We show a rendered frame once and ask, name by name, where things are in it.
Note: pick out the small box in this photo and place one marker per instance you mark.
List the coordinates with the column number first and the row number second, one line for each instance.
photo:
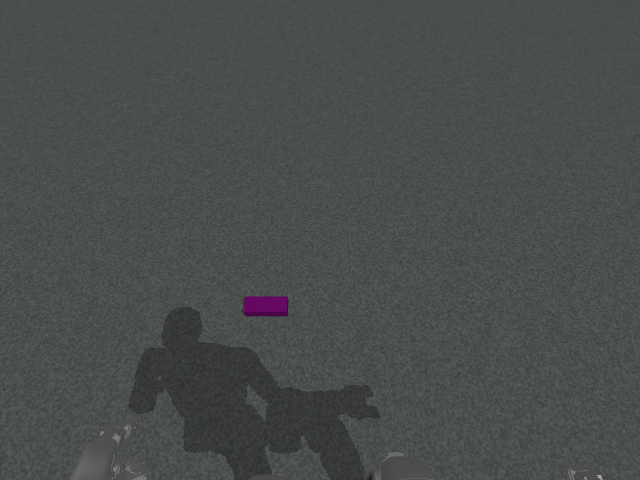
column 266, row 306

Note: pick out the right robot hand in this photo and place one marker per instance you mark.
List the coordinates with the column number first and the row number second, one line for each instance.
column 571, row 471

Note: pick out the left robot hand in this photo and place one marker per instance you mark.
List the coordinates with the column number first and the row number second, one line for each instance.
column 98, row 462

